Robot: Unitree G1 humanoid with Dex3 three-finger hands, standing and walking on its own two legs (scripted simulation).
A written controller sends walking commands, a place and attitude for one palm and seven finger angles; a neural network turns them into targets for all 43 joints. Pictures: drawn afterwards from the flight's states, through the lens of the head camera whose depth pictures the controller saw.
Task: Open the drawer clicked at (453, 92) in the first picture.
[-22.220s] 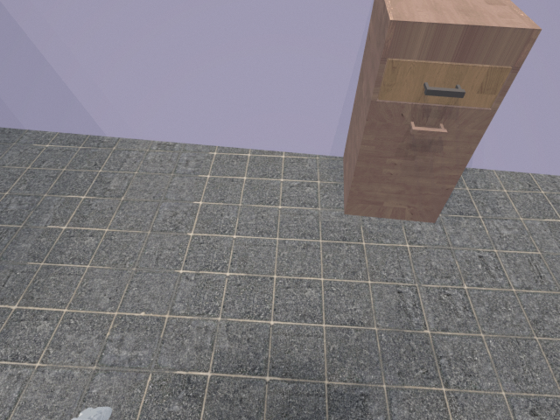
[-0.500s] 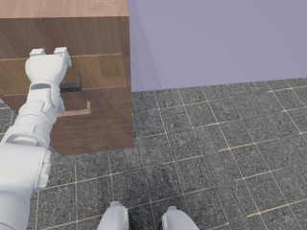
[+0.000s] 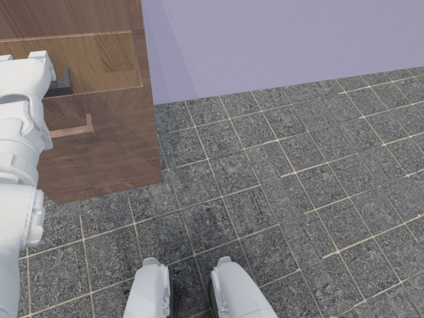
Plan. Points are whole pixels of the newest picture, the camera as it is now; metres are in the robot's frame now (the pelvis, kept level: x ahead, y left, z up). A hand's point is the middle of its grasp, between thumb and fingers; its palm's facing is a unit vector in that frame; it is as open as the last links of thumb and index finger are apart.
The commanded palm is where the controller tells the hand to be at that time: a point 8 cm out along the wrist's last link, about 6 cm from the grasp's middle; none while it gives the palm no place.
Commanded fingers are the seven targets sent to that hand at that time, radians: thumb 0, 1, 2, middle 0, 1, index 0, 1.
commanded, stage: lower the fingers behind the handle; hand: left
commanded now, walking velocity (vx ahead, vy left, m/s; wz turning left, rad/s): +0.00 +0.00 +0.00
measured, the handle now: (37, 82) +0.59 +0.27 +0.03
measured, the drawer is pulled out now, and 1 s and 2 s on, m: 0.00 0.00 0.00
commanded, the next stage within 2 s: close the thumb around the handle in 0.44 s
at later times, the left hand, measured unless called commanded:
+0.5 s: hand (37, 105) +0.54 +0.27 +0.02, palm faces -0.10 -0.02 -0.99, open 13.4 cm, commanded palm +0.56 +0.25 +0.06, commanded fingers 0.00 -0.50 0.30 -0.30 -1.20 -0.30 -1.20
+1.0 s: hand (38, 105) +0.54 +0.27 +0.02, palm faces -0.06 -0.02 -1.00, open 8.1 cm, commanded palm +0.55 +0.25 +0.06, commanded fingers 0.00 0.84 0.88 -0.40 -1.34 -0.40 -1.34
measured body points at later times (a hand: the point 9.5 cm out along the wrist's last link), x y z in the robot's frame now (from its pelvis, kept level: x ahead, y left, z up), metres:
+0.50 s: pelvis +0.03 +0.00 +0.01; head +0.16 +0.03 +0.44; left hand +0.54 +0.27 +0.07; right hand +0.05 -0.26 -0.10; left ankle +0.14 +0.08 -0.63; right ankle +0.08 -0.13 -0.63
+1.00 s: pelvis +0.07 -0.02 +0.02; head +0.19 +0.01 +0.45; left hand +0.54 +0.27 +0.07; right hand +0.11 -0.29 -0.09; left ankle +0.14 +0.08 -0.63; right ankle +0.08 -0.13 -0.63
